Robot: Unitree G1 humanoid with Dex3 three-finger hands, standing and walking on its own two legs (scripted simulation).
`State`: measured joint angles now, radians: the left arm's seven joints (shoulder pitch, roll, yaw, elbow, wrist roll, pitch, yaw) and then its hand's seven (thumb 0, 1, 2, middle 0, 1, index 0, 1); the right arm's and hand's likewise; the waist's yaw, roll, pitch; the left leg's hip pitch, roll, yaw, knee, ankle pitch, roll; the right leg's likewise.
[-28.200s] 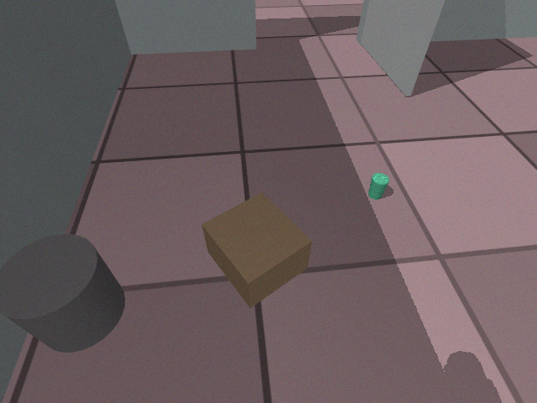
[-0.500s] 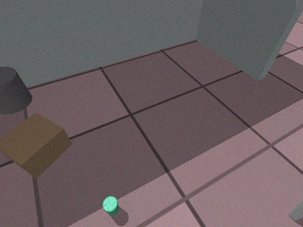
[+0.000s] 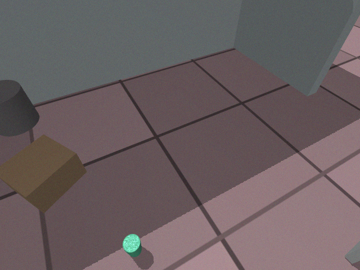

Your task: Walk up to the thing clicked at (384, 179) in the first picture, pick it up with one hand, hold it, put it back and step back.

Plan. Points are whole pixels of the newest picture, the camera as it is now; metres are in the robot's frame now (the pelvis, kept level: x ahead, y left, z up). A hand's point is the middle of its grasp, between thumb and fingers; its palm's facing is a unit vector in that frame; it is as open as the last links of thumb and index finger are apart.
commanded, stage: stand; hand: left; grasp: from above
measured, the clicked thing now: (133, 246) +0.39 +0.24 -0.72
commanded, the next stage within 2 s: rise first in 0.66 s
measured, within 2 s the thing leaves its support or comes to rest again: neither
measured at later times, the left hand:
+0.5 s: hand out of the picture +0.07 +0.25 -0.16, palm faces -0.03 -0.94 -0.35, open 7.4 cm
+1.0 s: hand out of the picture +0.14 +0.25 -0.17, palm faces -0.03 -0.94 -0.34, open 9.0 cm
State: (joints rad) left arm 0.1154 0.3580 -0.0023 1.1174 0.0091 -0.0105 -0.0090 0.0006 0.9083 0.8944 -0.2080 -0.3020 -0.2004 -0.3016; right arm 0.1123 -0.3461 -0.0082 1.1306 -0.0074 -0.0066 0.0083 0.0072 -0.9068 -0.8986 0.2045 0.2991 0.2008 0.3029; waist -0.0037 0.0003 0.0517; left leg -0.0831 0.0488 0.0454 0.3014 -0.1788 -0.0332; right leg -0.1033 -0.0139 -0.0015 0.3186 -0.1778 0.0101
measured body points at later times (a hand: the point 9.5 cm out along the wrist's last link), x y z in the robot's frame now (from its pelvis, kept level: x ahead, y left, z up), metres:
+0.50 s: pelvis +0.00 +0.00 +0.00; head +0.01 +0.00 +0.45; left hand +0.08 +0.30 -0.13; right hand +0.07 -0.30 -0.13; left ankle -0.01 +0.14 -0.75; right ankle +0.00 -0.12 -0.75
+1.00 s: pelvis -0.02 +0.00 -0.02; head +0.05 +0.01 +0.43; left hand +0.14 +0.30 -0.14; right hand +0.09 -0.27 -0.14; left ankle -0.01 +0.14 -0.75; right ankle +0.00 -0.12 -0.75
